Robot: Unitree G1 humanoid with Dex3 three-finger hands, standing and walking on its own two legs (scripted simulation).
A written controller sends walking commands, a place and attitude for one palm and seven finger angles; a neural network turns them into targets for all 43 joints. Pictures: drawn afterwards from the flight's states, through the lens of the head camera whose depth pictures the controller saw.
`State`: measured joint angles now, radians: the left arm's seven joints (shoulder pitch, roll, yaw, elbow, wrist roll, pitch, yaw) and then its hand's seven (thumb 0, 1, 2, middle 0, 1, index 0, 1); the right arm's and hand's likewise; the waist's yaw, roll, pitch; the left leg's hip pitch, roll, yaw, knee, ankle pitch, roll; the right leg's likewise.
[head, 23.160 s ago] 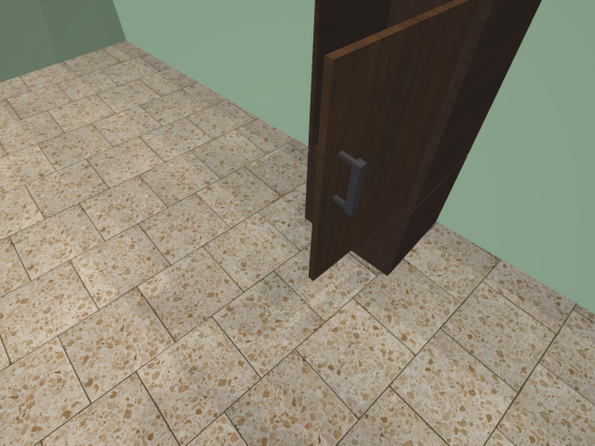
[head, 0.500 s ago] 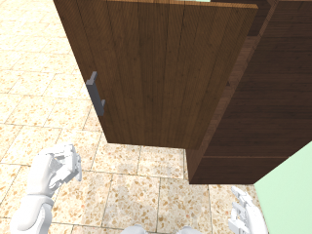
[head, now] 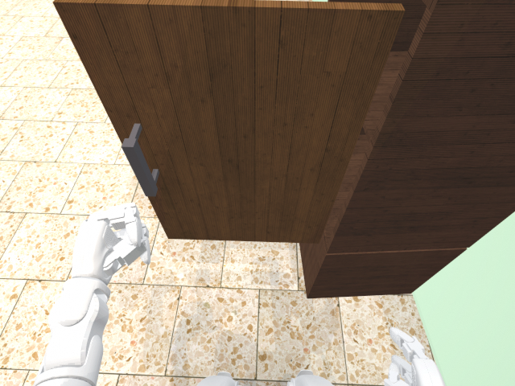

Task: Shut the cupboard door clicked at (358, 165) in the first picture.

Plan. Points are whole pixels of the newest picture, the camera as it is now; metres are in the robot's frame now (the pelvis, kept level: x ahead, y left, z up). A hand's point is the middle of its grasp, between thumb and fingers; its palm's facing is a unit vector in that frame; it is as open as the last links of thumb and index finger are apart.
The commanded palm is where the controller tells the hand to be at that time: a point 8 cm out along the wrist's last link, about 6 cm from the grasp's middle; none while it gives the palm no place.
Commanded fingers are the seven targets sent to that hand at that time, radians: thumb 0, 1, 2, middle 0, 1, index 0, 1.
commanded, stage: bring the fist close to the handle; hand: left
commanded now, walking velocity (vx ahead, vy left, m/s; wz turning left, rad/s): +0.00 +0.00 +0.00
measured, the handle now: (144, 161) +0.46 +0.23 +0.06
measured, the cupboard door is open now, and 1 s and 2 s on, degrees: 85 85 69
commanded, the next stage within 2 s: push the door shut along its arc in 0.70 s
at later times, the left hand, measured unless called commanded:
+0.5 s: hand (153, 213) +0.36 +0.18 +0.06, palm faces +0.01 -1.00 -0.02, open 3.1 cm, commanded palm +0.33 +0.23 +0.06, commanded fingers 0.00 0.90 0.90 -1.30 -1.50 -1.30 -1.50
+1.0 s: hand (157, 205) +0.37 +0.18 +0.05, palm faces +0.01 -1.00 -0.04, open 3.1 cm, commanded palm +0.36 +0.23 +0.06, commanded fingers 0.00 0.90 0.90 -1.30 -1.50 -1.30 -1.50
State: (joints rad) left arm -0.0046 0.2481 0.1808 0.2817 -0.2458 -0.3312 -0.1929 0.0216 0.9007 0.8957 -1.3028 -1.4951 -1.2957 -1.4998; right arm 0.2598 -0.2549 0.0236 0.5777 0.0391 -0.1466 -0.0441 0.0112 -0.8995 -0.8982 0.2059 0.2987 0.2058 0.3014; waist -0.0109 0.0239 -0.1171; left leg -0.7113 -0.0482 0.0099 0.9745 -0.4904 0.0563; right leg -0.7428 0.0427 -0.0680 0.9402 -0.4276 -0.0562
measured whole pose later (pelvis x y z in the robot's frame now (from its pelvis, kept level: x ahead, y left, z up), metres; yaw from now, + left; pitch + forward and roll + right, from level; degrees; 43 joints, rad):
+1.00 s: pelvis -0.01 +0.01 +0.00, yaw -1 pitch +14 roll -1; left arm -0.36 0.28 0.21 0.67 -0.19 -0.38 -0.18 0.02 0.90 0.90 -1.30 -1.50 -1.30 -1.50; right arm 0.26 -0.25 0.03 0.60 0.04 -0.05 -0.03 0.01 -0.90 -0.90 0.21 0.30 0.21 0.30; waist -0.05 0.01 -0.11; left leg -0.73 -0.05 0.02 0.96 -0.47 0.06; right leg -0.76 0.04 -0.06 0.92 -0.40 -0.05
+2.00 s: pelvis -0.01 +0.02 -0.02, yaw -2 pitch +22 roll -3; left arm -0.96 0.49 0.27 1.19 -0.13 -0.35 -0.42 0.02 0.90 0.90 -1.30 -1.50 -1.29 -1.50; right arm 0.38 -0.28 0.04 0.64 0.02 0.02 -0.01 0.00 -0.90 -0.90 0.21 0.30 0.21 0.30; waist -0.19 0.03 -0.10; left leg -0.96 -0.03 0.02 1.07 -0.50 0.09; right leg -0.97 0.05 -0.07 0.99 -0.41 -0.03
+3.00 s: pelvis +0.00 +0.01 -0.04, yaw -3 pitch +30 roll -4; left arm -1.15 0.42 0.37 1.18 0.01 -0.29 0.10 0.02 0.91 0.92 -1.30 -1.49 -1.29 -1.50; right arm 0.47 -0.24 0.04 0.61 -0.08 -0.01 0.09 0.00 -0.90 -0.90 0.20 0.30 0.20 0.30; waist -0.24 0.08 -0.13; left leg -1.14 -0.01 0.01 1.16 -0.54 0.06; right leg -1.15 0.08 -0.08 1.06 -0.44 -0.05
